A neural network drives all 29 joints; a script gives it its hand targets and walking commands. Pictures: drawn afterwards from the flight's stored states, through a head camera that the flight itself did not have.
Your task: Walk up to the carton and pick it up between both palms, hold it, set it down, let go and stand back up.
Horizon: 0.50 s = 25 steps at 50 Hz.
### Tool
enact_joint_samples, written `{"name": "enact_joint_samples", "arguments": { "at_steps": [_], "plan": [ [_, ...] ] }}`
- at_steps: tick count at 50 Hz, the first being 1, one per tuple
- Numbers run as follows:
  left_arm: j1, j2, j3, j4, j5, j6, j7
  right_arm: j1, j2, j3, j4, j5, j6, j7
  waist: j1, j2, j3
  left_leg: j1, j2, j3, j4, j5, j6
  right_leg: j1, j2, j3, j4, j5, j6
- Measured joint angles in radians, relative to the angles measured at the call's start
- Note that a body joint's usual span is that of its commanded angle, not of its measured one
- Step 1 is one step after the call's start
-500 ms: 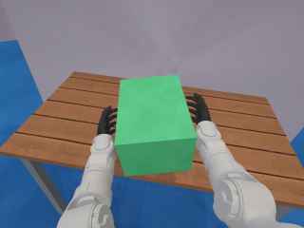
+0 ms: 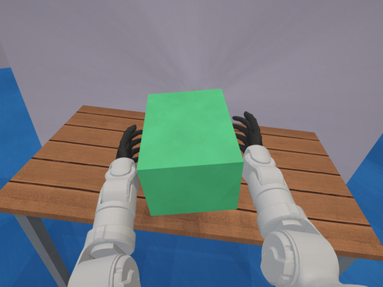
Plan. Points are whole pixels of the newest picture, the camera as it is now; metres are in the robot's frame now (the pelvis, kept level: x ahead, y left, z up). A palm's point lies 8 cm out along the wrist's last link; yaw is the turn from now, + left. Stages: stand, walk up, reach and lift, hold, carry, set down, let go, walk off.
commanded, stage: reach and lift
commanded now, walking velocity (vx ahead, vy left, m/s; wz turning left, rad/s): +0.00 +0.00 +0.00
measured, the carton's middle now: (189, 147) +0.42 +0.01 +0.14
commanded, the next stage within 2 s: hold in 0.86 s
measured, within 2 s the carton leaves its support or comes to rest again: neither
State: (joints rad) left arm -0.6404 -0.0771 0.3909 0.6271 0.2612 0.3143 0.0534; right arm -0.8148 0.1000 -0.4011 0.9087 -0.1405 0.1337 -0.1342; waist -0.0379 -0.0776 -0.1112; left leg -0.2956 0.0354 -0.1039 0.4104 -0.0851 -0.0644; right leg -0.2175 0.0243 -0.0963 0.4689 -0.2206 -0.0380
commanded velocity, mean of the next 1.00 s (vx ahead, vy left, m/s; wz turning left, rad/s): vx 0.00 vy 0.00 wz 0.00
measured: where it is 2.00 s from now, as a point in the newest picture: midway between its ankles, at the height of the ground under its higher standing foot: outside the picture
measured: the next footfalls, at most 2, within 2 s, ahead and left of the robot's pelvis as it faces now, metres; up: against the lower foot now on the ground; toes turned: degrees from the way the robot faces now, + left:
none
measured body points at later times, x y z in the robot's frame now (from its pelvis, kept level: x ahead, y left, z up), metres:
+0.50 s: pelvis +0.00 +0.00 +0.00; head -0.05 +0.04 +0.45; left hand +0.39 +0.16 +0.14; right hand +0.40 -0.12 +0.17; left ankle +0.09 +0.16 -0.74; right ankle +0.02 -0.09 -0.74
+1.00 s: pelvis +0.00 +0.00 +0.00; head -0.07 +0.04 +0.45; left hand +0.39 +0.16 +0.17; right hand +0.39 -0.12 +0.20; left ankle +0.09 +0.16 -0.74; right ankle +0.02 -0.09 -0.74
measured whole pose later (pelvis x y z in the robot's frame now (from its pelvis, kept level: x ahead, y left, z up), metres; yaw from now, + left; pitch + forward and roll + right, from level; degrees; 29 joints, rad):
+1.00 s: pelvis +0.00 +0.00 +0.00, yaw +0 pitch -5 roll +0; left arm -0.66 -0.04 0.32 0.44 0.26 0.54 0.04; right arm -0.81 0.09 -0.30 0.78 0.01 0.27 -0.18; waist -0.05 -0.08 -0.08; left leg -0.21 0.03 -0.10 0.38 -0.09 -0.06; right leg -0.13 0.02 -0.10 0.44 -0.23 -0.03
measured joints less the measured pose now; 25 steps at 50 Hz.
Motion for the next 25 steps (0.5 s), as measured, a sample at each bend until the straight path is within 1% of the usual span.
{"name": "enact_joint_samples", "arguments": {
  "at_steps": [3,6,9,25],
  "plan": [
    [0.000,0.002,-0.001,-0.026,0.000,0.031,-0.006,0.000,0.005,0.000,-0.016,0.012,0.019,-0.004,0.000,0.000,0.015,0.019,-0.003,0.000,-0.001,-0.001,0.003,0.021,-0.003,0.000,-0.002,-0.001,0.002],
    [0.000,0.011,-0.002,-0.029,0.000,0.055,-0.018,0.000,0.012,0.000,-0.017,0.012,0.035,-0.012,-0.001,-0.002,0.027,0.037,-0.006,0.000,-0.003,-0.002,0.005,0.038,-0.005,0.000,-0.004,-0.003,0.004],
    [0.000,0.017,-0.012,-0.037,0.000,0.071,-0.019,0.000,0.015,0.000,-0.018,0.012,0.040,-0.016,-0.001,-0.003,0.028,0.038,-0.006,0.000,-0.003,-0.002,0.005,0.039,-0.006,0.000,-0.004,-0.003,0.005],
    [-0.016,0.028,-0.034,-0.059,0.000,0.106,-0.021,0.000,0.017,0.000,-0.048,0.023,0.058,-0.019,-0.007,-0.005,0.028,0.042,-0.006,0.000,-0.011,-0.002,0.004,0.042,-0.006,0.000,-0.007,-0.005,0.005]
  ]
}}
